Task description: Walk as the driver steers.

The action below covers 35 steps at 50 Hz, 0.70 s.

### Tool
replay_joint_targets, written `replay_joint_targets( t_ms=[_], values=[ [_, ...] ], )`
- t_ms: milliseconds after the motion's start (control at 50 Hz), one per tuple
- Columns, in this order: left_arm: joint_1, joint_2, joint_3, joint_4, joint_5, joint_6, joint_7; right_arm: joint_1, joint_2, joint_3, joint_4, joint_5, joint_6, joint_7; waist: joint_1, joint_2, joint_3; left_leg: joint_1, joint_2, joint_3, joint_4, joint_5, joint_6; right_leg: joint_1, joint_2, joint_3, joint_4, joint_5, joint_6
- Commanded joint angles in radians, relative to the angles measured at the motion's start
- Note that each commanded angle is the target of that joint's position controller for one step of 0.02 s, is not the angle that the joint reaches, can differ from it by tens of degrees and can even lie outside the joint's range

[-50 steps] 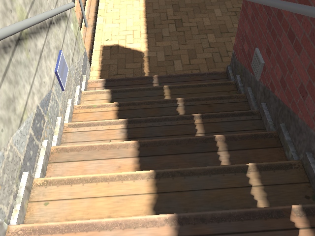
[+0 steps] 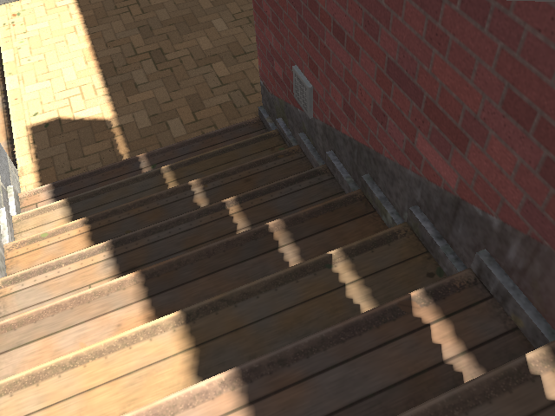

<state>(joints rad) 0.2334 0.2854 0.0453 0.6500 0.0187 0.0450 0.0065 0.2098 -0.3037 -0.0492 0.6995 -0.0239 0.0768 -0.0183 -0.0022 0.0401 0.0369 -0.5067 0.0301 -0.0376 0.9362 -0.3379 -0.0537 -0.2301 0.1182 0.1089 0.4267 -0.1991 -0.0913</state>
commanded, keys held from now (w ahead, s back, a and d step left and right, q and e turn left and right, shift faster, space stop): q+shift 0.14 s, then w+q+shift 0.16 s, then q+shift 0.32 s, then e+shift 0.38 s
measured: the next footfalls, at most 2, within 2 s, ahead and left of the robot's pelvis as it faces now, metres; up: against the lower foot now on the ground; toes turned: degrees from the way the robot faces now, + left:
left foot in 0.18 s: +0.03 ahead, +0.10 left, +0.00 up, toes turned +4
right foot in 0.60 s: +0.27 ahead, -0.01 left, +0.00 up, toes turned +35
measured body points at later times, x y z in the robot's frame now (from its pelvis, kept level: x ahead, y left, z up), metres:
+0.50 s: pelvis +0.08 +0.03 +0.00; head +0.10 +0.06 +0.45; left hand +0.21 +0.34 -0.08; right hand +0.17 -0.25 -0.11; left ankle -0.01 +0.10 -0.74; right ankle +0.23 -0.08 -0.70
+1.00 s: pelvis +0.16 +0.04 +0.00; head +0.19 +0.05 +0.45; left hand +0.08 +0.30 -0.13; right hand +0.44 -0.10 -0.09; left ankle +0.11 +0.13 -0.73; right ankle +0.24 -0.03 -0.74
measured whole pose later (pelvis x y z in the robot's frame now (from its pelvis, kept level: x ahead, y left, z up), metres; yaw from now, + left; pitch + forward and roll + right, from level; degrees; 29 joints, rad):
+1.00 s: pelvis +0.16 +0.04 +0.00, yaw +22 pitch +1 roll +0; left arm 0.37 0.28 0.04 0.72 0.00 0.04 -0.02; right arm 0.06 -0.25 -0.01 0.66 0.00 0.07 -0.02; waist 0.08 -0.01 0.04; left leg -0.30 -0.09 -0.09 0.61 -0.40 0.01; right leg -0.30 0.13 0.19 0.44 -0.14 -0.04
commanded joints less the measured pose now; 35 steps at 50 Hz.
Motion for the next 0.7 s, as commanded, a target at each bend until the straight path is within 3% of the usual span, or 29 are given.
replay_joint_targets(
  t_ms=[20,80,100,140,160,180,200,220,240,260,280,300,320,380,440,480,520,560,580,600,620,640,660,680,700],
  values=[
    [0.031,0.062,-0.003,-0.02,0.018,-0.016,0.005,-0.008,-0.021,0.007,-0.038,0.007,-0.01,0.012,0.036,-0.159,-0.069,0.142,-0.001,0.022,-0.171,-0.016,0.031,0.021,-0.262,0.134,-0.147,0.135,-0.116],
    [0.019,0.135,0.017,-0.014,0.019,-0.014,0.018,-0.018,-0.074,-0.009,-0.05,0.012,-0.017,0.014,0.037,-0.174,-0.011,0.15,-0.049,0.047,-0.203,-0.091,0.065,-0.01,-0.297,0.147,-0.102,0.13,-0.127],
    [0.018,0.145,0.021,-0.014,0.019,-0.011,0.02,-0.01,-0.074,-0.01,-0.052,0.024,-0.024,0.018,0.033,-0.16,-0.02,0.155,-0.051,0.046,-0.211,-0.1,0.078,0.01,-0.314,0.145,-0.068,0.23,-0.133],
    [0.0,0.139,0.022,-0.014,0.0,-0.008,0.031,0.042,-0.049,-0.003,-0.048,0.029,-0.039,0.021,0.003,-0.126,-0.05,0.194,-0.054,0.067,-0.31,-0.068,0.101,0.049,-0.327,0.121,0.008,0.373,-0.122],
    [0.007,0.147,0.026,-0.016,-0.003,-0.009,0.033,0.088,-0.039,0.0,-0.038,0.022,-0.046,0.022,-0.008,-0.114,-0.1,0.273,-0.071,0.074,-0.406,-0.048,0.127,0.031,-0.307,0.106,0.016,0.112,-0.096],
    [-0.017,0.135,0.025,-0.029,0.001,-0.013,0.032,0.154,-0.07,-0.01,-0.017,0.003,-0.048,0.024,-0.031,-0.055,-0.095,0.38,-0.045,-0.034,-0.494,-0.167,0.178,-0.1,-0.265,0.104,0.09,-0.288,-0.067],
    [-0.102,0.076,0.008,-0.086,0.01,-0.016,0.024,0.254,-0.165,-0.037,0.006,-0.006,-0.055,0.025,-0.074,0.151,-0.041,0.47,0.156,-0.434,-0.66,-0.486,0.286,-0.365,-0.11,-0.031,0.336,-0.474,-0.001],
    [-0.235,0.082,-0.002,-0.146,0.017,-0.028,0.018,0.298,-0.204,-0.055,0.021,0.007,-0.057,0.034,-0.13,0.24,0.09,0.478,0.286,-0.785,-0.817,-0.603,0.373,-0.623,0.002,-0.102,0.474,-0.42,0.044],
    [-0.255,0.11,0.006,-0.151,0.012,-0.046,0.016,0.254,-0.152,-0.04,0.009,0.013,-0.056,0.023,-0.095,0.12,0.139,0.429,0.275,-0.763,-0.821,-0.583,0.371,-0.647,-0.066,-0.013,0.532,-0.297,0.061],
    [-0.238,0.112,0.007,-0.134,0.002,-0.061,0.006,0.208,-0.132,-0.037,-0.001,0.018,-0.061,0.015,-0.059,0.074,0.132,0.383,0.223,-0.667,-0.787,-0.462,0.342,-0.605,-0.091,-0.003,0.534,-0.183,0.083],
    [-0.205,0.116,0.009,-0.114,0.009,-0.069,-0.003,0.175,-0.147,-0.043,-0.012,0.021,-0.066,0.017,-0.033,0.054,0.091,0.379,0.174,-0.589,-0.776,-0.355,0.311,-0.561,-0.109,-0.006,0.528,-0.112,0.104],
    [-0.183,0.112,0.008,-0.098,0.025,-0.07,-0.012,0.158,-0.14,-0.044,-0.022,0.025,-0.072,0.016,-0.027,0.052,0.048,0.374,0.127,-0.522,-0.761,-0.259,0.296,-0.517,-0.109,-0.023,0.528,-0.069,0.126],
    [-0.154,0.098,0.003,-0.079,0.03,-0.065,-0.017,0.173,-0.135,-0.046,-0.025,0.014,-0.079,0.022,-0.029,0.067,0.0,0.387,0.089,-0.478,-0.745,-0.171,0.3,-0.476,-0.103,-0.04,0.53,-0.053,0.136],
    [-0.196,0.079,-0.005,-0.091,0.015,-0.057,-0.005,0.242,-0.14,-0.058,-0.01,0.019,-0.087,0.018,-0.046,0.05,0.0,0.409,0.059,-0.45,-0.684,0.131,0.309,-0.475,-0.084,-0.05,0.46,-0.048,0.151],
    [-0.259,0.065,-0.016,-0.117,0.014,-0.062,-0.007,0.27,-0.164,-0.067,-0.006,0.025,-0.067,0.006,-0.071,0.07,-0.002,0.408,0.023,-0.444,-0.596,0.438,0.284,-0.435,-0.054,-0.054,0.361,-0.035,0.149],
    [-0.271,0.067,-0.019,-0.13,0.004,-0.067,-0.011,0.25,-0.183,-0.073,-0.015,0.022,-0.052,0.007,-0.068,0.083,-0.021,0.355,-0.008,-0.436,-0.535,0.57,0.251,-0.335,-0.014,-0.068,0.287,-0.026,0.14],
    [-0.211,0.061,-0.025,-0.123,-0.001,-0.063,-0.005,0.182,-0.191,-0.075,-0.039,0.019,-0.035,0.007,-0.037,0.115,-0.059,0.262,-0.04,-0.443,-0.485,0.683,0.206,-0.151,0.024,-0.088,0.276,-0.01,0.132],
    [-0.125,0.102,-0.015,-0.115,-0.009,-0.066,0.013,0.1,-0.194,-0.075,-0.082,0.024,-0.034,0.002,0.018,0.114,-0.062,0.215,-0.051,-0.506,-0.44,0.614,0.161,-0.009,0.007,-0.044,0.133,-0.015,0.12],
    [-0.045,0.128,-0.007,-0.103,-0.005,-0.074,0.028,0.065,-0.189,-0.072,-0.097,0.034,-0.042,0.0,0.07,0.089,-0.08,0.179,-0.073,-0.497,-0.354,0.543,0.124,0.116,-0.037,-0.012,-0.003,0.044,0.103],
    [0.035,0.187,0.008,-0.096,0.003,-0.083,0.044,0.128,-0.115,-0.055,-0.099,0.05,-0.051,0.001,0.063,-0.072,-0.185,0.128,-0.128,-0.375,-0.114,0.181,0.079,0.306,-0.254,0.151,-0.075,0.016,0.058],
    [0.021,0.258,0.012,-0.13,-0.007,-0.068,0.047,0.264,-0.053,-0.041,-0.116,0.052,-0.044,-0.005,-0.011,-0.323,-0.297,-0.045,-0.255,-0.179,0.107,-0.432,0.053,0.454,-0.55,0.507,-0.062,0.24,-0.051],
    [0.031,0.202,0.01,-0.104,-0.012,-0.062,0.042,0.287,-0.153,-0.06,-0.075,-0.002,-0.041,-0.008,-0.011,-0.276,-0.271,-0.079,-0.174,-0.135,0.207,-0.358,0.052,0.34,-0.539,0.577,-0.038,0.419,-0.124],
    [0.012,0.129,-0.01,-0.104,-0.012,-0.064,0.034,0.229,-0.177,-0.069,-0.057,-0.007,-0.036,-0.003,-0.015,-0.185,-0.204,-0.04,-0.15,-0.129,0.271,-0.268,0.049,0.242,-0.485,0.46,-0.022,0.473,-0.144],
    [-0.017,0.079,-0.026,-0.099,-0.007,-0.067,0.024,0.167,-0.169,-0.065,-0.056,0.0,-0.028,0.005,-0.015,-0.129,-0.153,-0.01,-0.143,-0.12,0.278,-0.207,0.044,0.155,-0.419,0.344,-0.034,0.497,-0.139],
    [-0.021,0.066,-0.034,-0.086,-0.003,-0.074,0.021,0.126,-0.137,-0.054,-0.061,0.006,-0.017,0.009,-0.019,-0.148,-0.139,0.014,-0.143,-0.129,0.262,-0.17,0.043,0.117,-0.372,0.276,-0.051,0.519,-0.123]
  ],
)
Keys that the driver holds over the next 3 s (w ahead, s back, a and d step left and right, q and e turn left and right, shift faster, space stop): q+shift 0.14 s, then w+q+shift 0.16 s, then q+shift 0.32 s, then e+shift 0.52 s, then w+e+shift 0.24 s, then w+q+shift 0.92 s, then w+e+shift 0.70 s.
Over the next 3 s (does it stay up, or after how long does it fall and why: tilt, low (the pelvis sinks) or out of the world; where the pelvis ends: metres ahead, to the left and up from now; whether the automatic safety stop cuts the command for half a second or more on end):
stays up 1.16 0.26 -0.46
